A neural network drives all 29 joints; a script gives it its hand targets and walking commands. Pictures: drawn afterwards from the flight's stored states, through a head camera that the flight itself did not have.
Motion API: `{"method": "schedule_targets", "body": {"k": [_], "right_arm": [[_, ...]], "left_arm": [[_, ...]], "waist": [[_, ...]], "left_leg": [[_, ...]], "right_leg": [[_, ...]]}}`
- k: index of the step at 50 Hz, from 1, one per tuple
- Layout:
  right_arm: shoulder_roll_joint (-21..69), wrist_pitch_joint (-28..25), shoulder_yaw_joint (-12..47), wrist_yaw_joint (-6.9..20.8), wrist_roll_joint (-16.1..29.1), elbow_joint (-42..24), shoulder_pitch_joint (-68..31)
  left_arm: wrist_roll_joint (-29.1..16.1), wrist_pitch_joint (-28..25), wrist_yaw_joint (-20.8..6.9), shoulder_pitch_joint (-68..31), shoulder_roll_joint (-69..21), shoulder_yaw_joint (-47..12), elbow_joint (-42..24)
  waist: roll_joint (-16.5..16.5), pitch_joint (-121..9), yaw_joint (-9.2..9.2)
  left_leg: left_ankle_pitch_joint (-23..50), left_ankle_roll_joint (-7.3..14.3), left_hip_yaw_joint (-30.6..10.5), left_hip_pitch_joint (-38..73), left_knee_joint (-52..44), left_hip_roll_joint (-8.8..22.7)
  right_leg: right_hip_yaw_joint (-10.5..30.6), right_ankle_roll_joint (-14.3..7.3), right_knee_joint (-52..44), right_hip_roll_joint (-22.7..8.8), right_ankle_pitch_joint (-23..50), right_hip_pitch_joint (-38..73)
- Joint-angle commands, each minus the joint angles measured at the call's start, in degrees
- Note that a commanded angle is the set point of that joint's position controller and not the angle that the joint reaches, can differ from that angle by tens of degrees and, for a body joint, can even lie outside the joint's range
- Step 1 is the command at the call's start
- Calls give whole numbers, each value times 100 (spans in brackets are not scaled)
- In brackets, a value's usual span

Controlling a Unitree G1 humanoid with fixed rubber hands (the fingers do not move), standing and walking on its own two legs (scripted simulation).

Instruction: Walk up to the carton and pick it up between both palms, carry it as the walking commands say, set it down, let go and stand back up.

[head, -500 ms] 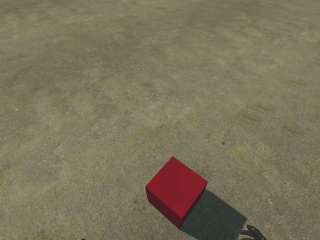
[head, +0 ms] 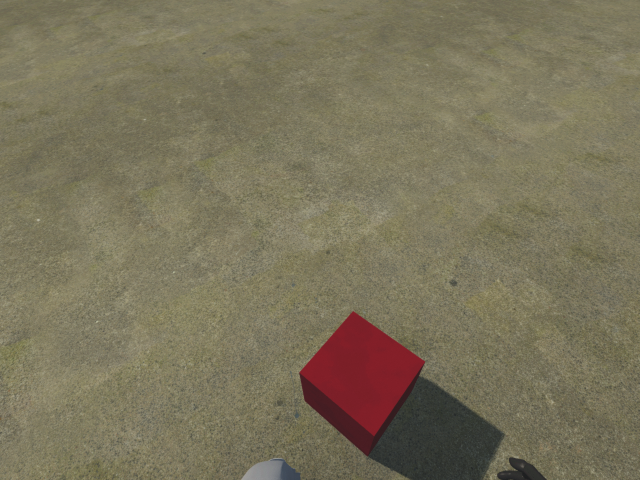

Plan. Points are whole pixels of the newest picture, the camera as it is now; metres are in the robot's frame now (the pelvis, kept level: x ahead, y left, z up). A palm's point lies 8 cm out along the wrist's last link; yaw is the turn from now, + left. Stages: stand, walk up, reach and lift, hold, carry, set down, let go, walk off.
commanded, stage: walk up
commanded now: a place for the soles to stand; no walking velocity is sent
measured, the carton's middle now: (360, 382) +0.46 -0.08 -0.65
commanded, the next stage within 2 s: none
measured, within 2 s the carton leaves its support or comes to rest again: neither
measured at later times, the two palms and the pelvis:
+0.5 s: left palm (69, 398) +0.25 +0.39 -0.10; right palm out of the picture +0.12 -0.11 -0.15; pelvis +0.08 +0.15 -0.02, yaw -17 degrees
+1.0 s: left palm (63, 359) +0.32 +0.44 -0.12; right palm out of the picture +0.06 -0.01 -0.11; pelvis +0.09 +0.26 -0.01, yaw -33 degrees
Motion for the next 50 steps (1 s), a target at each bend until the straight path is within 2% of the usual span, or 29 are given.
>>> {"method": "schedule_targets", "body": {"k": [1, 3, 8, 10, 11, 12, 13, 14, 15, 17, 18, 21, 24, 25, 26, 27, 28, 29, 30, 32, 35, 38, 41, 42, 43, 44, 45, 47, 50], "right_arm": [[-426, -79, -203, 117, -29, -853, -674], [-246, -69, -188, 205, 14, -1040, -983], [-283, -1, -242, 312, 114, -1428, -1121], [-314, -5, -276, 302, 146, -1457, -744], [-331, -13, -299, 292, 158, -1365, -311], [-584, -63, -370, 269, 156, -1221, 283], [-1132, -141, -473, 220, 91, -1331, 681], [-1371, -124, -515, 101, 195, -1333, 529], [-1428, -71, -520, 20, 298, -1279, 326], [-975, -9, -399, -119, 254, -1271, -278], [-820, 7, -331, -137, 250, -1319, -469], [-537, -4, -153, -163, 271, -1139, -413], [-622, -32, -101, -202, 329, -1050, -533], [-633, -29, -89, -198, 378, -1036, -486], [-376, -32, -14, -198, 441, -1043, -324], [97, -8, 138, -183, 398, -1172, -233], [-101, 71, 16, -238, 416, -1204, -448], [-220, 103, 10, -250, 393, -1190, -499], [-203, 98, 20, -278, 361, -1161, -462], [-186, 52, 50, -268, 307, -1091, -303], [-103, -49, 47, -200, 345, -1127, -98], [-67, -163, 68, -230, 397, -1266, -115], [-67, -306, 51, -287, 410, -1194, 410], [-362, -366, -5, -312, 359, -1235, 506], [-862, -404, -93, -341, 369, -1335, 571], [-1143, -358, -208, -375, 382, -1281, 553], [-1036, -330, -224, -382, 357, -1243, 407], [-703, -370, -118, -406, 368, -1253, -28], [-533, -430, -75, -419, 330, -1178, -13]], "left_arm": [[118, -262, 194, 432, 1088, 477, -515], [127, -300, 145, 618, 1039, 554, -643], [180, -208, 96, 711, 1371, 765, -1073], [177, -129, 56, 605, 1359, 771, -1223], [155, -74, 30, 437, 1368, 759, -1350], [143, -42, -6, 538, 1113, 676, -1429], [69, -21, -33, 889, 528, 500, -1581], [12, 18, 23, 548, 335, 413, -1875], [-21, 64, 94, 277, 475, 463, -2032], [-10, 50, 65, 597, 588, 515, -1836], [22, 45, 35, 848, 601, 544, -1716], [52, 11, -3, 665, 406, 505, -1801], [-4, -52, -114, 533, 207, 440, -1841], [-2, -104, -141, 560, 299, 441, -1884], [52, -156, -149, 510, 673, 513, -1970], [45, -230, -142, 421, 1057, 547, -2078], [-82, -156, -108, 688, 1142, 568, -1860], [-82, -134, -74, 535, 1067, 554, -1857], [-51, -114, -48, 222, 984, 493, -1862], [-37, -98, -63, -212, 789, 387, -1896], [-60, -67, -156, -488, 710, 288, -1826], [-39, 58, -256, -624, 885, 315, -1744], [-75, 208, -351, -966, 992, 306, -1718], [-85, 228, -381, -853, 807, 258, -1726], [-60, 246, -394, -651, 504, 181, -1737], [-12, 289, -310, -799, 648, 277, -1781], [12, 332, -269, -889, 764, 332, -1741], [-12, 341, -339, -610, 804, 375, -1481], [29, 291, -539, -591, 667, 351, -1430]], "waist": [[-586, 488, -68], [-836, 285, 50], [-1195, 98, 53], [-1288, 115, -128], [-1164, -40, -352], [-584, -391, -609], [1135, -957, -803], [1593, -813, -863], [1434, -650, -771], [1024, 2, -322], [1036, -45, -163], [1023, -93, -51], [593, -221, 199], [359, -278, 305], [-506, -359, 268], [-1342, -406, 132], [-867, -507, 338], [-731, -399, 339], [-795, -203, 237], [-930, -205, 133], [-1047, -474, 42], [-1255, -556, 104], [-1093, -664, -216], [-563, -682, -253], [686, -605, -251], [770, -470, -405], [446, 75, -309], [394, 536, -33], [693, 314, -95]], "left_leg": [[192, -211, -459, -1802, 608, 706], [491, -237, -239, -1443, 485, 562], [408, -144, -148, -392, -176, 381], [404, -40, -63, 459, -664, 265], [579, 1, 193, 1350, -1151, 80], [696, 122, 243, 2446, -1585, -58], [372, 430, -1377, 3019, -2291, 1201], [702, 1169, -2550, 2484, -3192, 1998], [148, 1597, -2653, 1810, -3290, 2151], [-683, 1452, -1865, 1393, -3038, 1908], [-411, 1435, -1472, 1298, -2843, 1779], [1323, 1497, -930, 858, -2461, 1879], [1876, 1138, -426, 396, -1871, 1898], [1642, 877, -244, 128, -1472, 1805], [826, 482, 108, -538, -473, 1382], [-1352, 117, 388, -1278, 905, 474], [-1588, 61, -83, -875, 1336, 313], [-1472, -5, -204, -925, 1669, 337], [-1298, -19, -252, -990, 1799, 403], [-819, -47, -146, -593, 1500, 376], [-320, -17, 144, 5, 533, 73], [-133, 18, 397, 489, -441, -218], [847, 185, 447, 1878, -1797, -304], [787, 324, -311, 2278, -2155, 245], [928, 680, -1896, 2293, -2828, 1678], [1133, 1507, -2596, 1457, -3319, 2566], [650, 1751, -2708, 826, -3484, 2634], [50, 1478, -1732, 633, -3557, 2101], [-105, 1161, -836, 1056, -3408, 1629]], "right_leg": [[2467, -1175, -1361, -1823, 290, 646], [2091, -1097, -997, -1479, 711, 466], [1813, -979, -472, -1298, 1247, -209], [1650, -861, -81, -1200, 1305, -767], [1363, -719, 306, -1007, 1121, -1262], [998, -505, 1293, -522, 988, -1712], [597, -175, 2974, 201, -609, -2318], [860, -135, 3943, 723, -2318, -2859], [1288, -243, 4479, 460, -2372, -2754], [1227, -270, 4196, 179, -1796, -2625], [997, -238, 3942, 132, -1553, -2330], [539, -232, 3031, 287, -1424, -1620], [316, -383, 1276, 400, -94, -475], [574, -439, 583, 358, 539, -5], [1999, -665, 39, -358, 793, 446], [4121, -1054, -474, -1793, 1968, 628], [4381, -1482, -623, -2009, 2647, 258], [4195, -1655, -601, -1919, 2554, 190], [3709, -1755, -557, -1736, 2397, 37], [2916, -1514, -494, -1237, 2543, -288], [2206, -1240, -82, -682, 2673, -394], [2226, -1135, 95, -513, 2426, -568], [2288, -800, 530, -296, 1558, -1523], [2235, -542, 982, -73, 876, -2095], [1674, -172, 2192, 690, -606, -2638], [1445, -8, 3497, 719, -1826, -2483], [1662, 23, 4043, 547, -1792, -2493], [1691, 100, 3964, 389, -1035, -2445], [1363, 174, 3061, 419, -742, -2169]]}}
